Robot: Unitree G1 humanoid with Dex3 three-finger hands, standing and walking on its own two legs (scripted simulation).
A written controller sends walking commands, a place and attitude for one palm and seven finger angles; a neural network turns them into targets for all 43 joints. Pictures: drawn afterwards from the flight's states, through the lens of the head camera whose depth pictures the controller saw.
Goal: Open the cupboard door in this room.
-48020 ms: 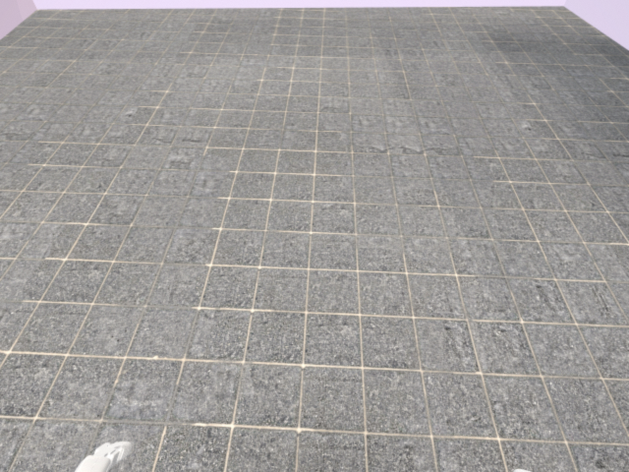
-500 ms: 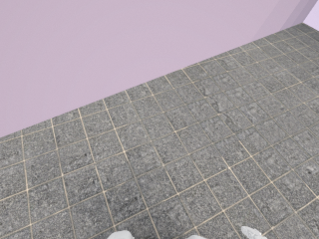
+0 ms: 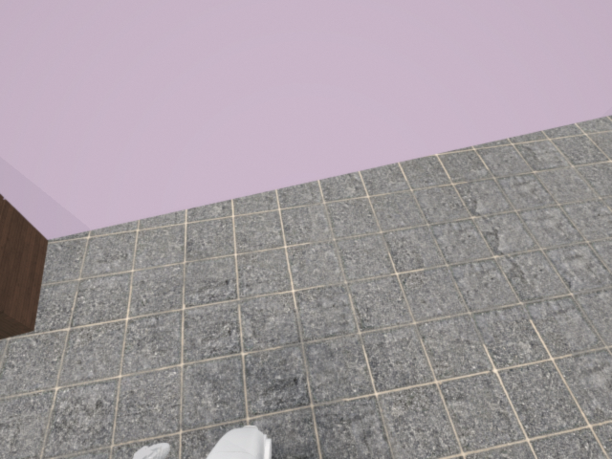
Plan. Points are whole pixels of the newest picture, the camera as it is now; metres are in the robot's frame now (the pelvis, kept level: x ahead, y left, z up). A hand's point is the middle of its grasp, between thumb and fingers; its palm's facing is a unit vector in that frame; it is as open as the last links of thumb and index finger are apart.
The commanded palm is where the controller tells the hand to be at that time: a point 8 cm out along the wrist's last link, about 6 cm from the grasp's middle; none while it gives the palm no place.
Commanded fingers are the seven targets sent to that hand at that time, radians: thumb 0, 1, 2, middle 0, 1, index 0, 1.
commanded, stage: turn to face it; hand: left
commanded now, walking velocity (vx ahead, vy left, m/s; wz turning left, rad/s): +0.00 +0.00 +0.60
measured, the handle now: out of the picture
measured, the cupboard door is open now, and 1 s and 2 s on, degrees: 48 48 48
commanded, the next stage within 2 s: take the last steps up to it in 1.76 s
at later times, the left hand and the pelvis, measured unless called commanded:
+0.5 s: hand out of the picture +0.04 +0.22 -0.16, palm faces +0.29 -0.91 -0.30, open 7.4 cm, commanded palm none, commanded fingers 0.00 0.90 0.90 -0.20 -0.30 -0.20 -0.30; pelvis +0.00 -0.03 -0.01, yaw +17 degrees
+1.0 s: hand out of the picture -0.05 +0.19 -0.18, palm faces +0.58 -0.78 -0.23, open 7.4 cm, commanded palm none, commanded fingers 0.00 0.90 0.90 -0.20 -0.30 -0.20 -0.30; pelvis +0.01 -0.03 -0.01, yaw +36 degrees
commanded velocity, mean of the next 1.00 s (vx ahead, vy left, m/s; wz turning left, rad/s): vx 0.00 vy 0.00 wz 0.60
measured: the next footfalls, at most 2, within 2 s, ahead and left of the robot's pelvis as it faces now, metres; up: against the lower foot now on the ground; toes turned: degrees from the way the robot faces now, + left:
left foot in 0.14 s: +0.05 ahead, +0.13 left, +0.00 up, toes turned +10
right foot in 0.50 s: +0.07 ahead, -0.15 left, +0.00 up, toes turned +16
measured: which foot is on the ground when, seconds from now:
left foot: up 0.00-0.12, down 0.14-0.50, up 0.52-0.82, down 0.84-1.00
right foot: down 0.00-0.14, up 0.16-0.48, down 0.50-0.84, up 0.86-1.00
